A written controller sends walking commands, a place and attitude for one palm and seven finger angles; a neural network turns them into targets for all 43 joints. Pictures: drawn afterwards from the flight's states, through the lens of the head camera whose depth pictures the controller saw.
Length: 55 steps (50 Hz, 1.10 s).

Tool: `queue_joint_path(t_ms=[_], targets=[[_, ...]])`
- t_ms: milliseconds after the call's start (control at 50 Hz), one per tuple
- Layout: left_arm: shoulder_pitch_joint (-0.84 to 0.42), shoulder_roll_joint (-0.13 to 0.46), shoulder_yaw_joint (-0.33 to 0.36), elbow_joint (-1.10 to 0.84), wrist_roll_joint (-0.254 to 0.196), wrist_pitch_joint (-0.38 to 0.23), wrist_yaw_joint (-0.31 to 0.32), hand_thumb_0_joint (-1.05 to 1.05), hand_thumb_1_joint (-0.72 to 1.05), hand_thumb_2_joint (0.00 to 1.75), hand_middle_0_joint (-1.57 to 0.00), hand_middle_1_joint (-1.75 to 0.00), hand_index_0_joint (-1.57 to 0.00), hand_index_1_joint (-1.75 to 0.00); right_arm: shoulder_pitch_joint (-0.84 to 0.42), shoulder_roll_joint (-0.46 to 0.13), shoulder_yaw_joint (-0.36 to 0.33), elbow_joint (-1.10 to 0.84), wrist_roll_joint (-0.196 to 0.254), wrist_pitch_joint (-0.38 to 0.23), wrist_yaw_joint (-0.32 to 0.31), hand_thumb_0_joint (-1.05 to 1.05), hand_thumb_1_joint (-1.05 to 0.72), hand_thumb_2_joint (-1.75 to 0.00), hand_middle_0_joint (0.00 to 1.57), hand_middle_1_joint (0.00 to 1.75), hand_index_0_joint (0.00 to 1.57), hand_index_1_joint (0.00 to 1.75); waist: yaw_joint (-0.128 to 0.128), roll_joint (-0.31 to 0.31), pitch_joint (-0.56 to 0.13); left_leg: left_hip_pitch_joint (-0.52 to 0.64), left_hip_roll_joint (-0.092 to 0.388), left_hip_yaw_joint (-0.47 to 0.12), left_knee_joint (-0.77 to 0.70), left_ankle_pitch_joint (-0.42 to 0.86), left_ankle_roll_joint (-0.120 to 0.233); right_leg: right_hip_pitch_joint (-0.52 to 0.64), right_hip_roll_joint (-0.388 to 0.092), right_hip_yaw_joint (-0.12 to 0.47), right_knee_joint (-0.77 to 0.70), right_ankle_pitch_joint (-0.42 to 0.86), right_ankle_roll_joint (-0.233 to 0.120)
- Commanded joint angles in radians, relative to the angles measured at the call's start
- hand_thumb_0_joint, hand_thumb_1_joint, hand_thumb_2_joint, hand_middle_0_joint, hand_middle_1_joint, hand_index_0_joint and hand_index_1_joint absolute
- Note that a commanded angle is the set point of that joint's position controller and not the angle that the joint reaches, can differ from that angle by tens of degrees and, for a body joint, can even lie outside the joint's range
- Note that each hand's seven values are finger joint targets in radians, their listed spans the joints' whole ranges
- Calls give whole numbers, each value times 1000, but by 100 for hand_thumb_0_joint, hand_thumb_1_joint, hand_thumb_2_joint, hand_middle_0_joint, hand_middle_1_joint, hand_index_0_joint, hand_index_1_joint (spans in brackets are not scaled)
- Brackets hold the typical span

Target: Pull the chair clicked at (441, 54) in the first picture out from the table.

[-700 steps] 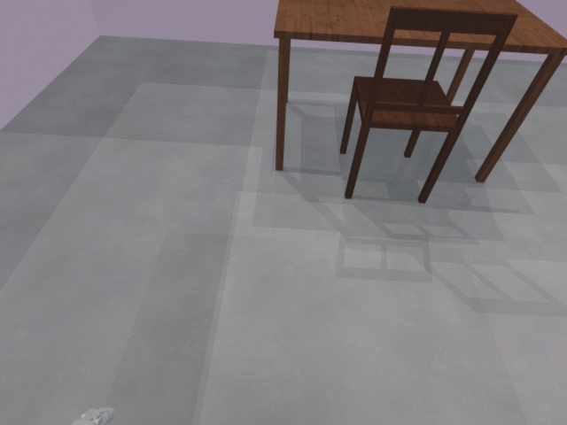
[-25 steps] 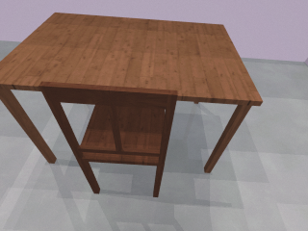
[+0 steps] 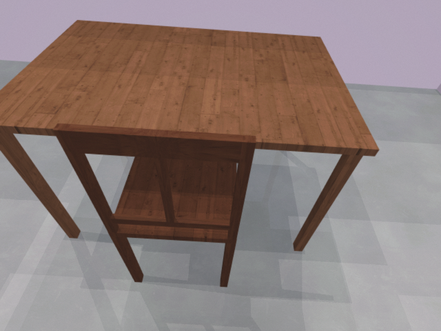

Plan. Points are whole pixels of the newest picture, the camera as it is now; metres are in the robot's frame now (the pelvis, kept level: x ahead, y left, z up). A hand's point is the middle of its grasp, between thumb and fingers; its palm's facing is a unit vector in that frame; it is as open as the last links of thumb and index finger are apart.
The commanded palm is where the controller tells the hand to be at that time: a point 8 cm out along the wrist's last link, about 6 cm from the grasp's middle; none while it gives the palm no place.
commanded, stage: look again from close up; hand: left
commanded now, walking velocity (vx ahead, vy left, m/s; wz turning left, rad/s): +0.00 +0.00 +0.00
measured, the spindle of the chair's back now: (166, 191) +0.46 +0.17 -0.10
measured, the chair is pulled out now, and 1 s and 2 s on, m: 0.00 0.00 0.00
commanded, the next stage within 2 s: none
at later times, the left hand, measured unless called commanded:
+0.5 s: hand out of the picture -0.02 +0.16 -0.18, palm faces +0.03 -0.99 -0.14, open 7.4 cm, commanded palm none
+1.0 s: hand out of the picture -0.01 +0.15 -0.18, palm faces +0.03 -0.99 -0.14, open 7.4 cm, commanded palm none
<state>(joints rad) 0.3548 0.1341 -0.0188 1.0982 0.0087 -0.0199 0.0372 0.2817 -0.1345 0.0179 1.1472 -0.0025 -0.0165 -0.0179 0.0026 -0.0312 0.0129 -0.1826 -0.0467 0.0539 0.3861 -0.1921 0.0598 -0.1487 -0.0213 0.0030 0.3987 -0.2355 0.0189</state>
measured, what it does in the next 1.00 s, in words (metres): stands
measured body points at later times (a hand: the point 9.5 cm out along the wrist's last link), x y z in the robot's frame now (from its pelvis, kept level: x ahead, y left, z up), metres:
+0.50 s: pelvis +0.01 +0.01 +0.00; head +0.02 +0.02 +0.45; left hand -0.02 +0.21 -0.17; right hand +0.00 -0.21 -0.16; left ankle +0.01 +0.08 -0.74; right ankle -0.01 -0.13 -0.74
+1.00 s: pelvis +0.02 +0.00 +0.00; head +0.02 +0.01 +0.45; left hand -0.02 +0.21 -0.17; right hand +0.00 -0.20 -0.16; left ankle +0.01 +0.08 -0.74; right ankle -0.01 -0.13 -0.74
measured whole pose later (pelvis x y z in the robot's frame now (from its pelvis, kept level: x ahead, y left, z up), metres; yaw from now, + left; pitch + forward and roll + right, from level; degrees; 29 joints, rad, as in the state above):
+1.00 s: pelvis +0.02 +0.00 +0.00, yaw -1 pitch -1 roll +0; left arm 0.37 0.12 -0.02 1.11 0.01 -0.02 0.04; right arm 0.32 -0.11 0.02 1.16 0.00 -0.03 -0.02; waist 0.00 -0.03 0.00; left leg -0.14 -0.06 0.07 0.36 -0.21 0.07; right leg -0.12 -0.03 0.02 0.39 -0.26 0.03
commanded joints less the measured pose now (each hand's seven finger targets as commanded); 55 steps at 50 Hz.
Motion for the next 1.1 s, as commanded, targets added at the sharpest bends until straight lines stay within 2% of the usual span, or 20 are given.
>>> queue_joint_path(t_ms=[0,160,180,360,440,580,620,680,800,1080], targets=[[92,77,14,-12,4,-12,8,0,90,90,-20,-30,-20,-30,52,-94,-18,-21,0,-16,-9,0,-90,-90,20,30,20,30,0,24,71,-4,134,-135,-101,18,-24,-67,-77,65,-66,77,-43],[102,73,13,-4,4,-12,9,0,90,90,-20,-30,-20,-30,65,-93,-17,-15,0,-20,-11,0,-90,-90,20,30,20,30,-2,31,53,23,140,-135,-106,43,-21,-62,-78,64,-59,90,-41],[103,75,13,-7,4,-11,9,0,90,90,-20,-30,-20,-30,64,-88,-18,-16,2,-19,-10,0,-90,-90,20,30,20,30,1,23,71,10,140,-132,-110,27,-19,-65,-75,63,-64,80,-39],[110,67,14,1,3,-12,11,0,90,90,-20,-30,-20,-30,82,-84,-17,-10,0,-25,-14,0,-90,-90,20,30,20,30,-2,31,53,36,141,-130,-102,91,-18,-57,-77,65,-55,107,-39],[111,66,14,3,3,-11,11,0,90,90,-20,-30,-20,-30,85,-80,-16,-9,0,-25,-15,0,-90,-90,20,30,20,30,-1,33,69,30,140,-130,-105,89,-17,-62,-76,66,-56,100,-38],[117,66,14,0,3,-12,11,0,90,90,-20,-30,-20,-30,93,-76,-16,-8,2,-27,-16,0,-90,-90,20,30,20,30,1,16,64,39,141,-123,-94,128,-12,-53,-76,69,-61,116,-38],[117,65,14,4,2,-12,12,0,90,90,-20,-30,-20,-30,94,-78,-16,-5,0,-29,-17,0,-90,-90,20,30,20,30,-1,28,53,53,141,-124,-90,153,-14,-53,-77,67,-54,124,-37],[117,66,15,2,3,-11,12,0,90,90,-20,-30,-20,-30,96,-76,-16,-6,1,-28,-17,0,-90,-90,20,30,20,30,1,32,73,40,141,-123,-96,130,-13,-57,-75,66,-61,109,-37],[113,64,15,7,3,-11,13,0,90,90,-20,-30,-20,-30,101,-74,-16,-5,0,-28,-18,0,-90,-90,20,30,20,30,-1,25,78,43,140,-124,-95,145,-15,-59,-76,68,-58,118,-38],[122,60,13,13,3,-9,11,0,90,90,-20,-30,-20,-30,110,-72,-16,-5,1,-25,-18,0,-90,-90,20,30,20,30,0,32,85,42,143,-130,-110,89,-13,-70,-73,63,-62,84,-40]])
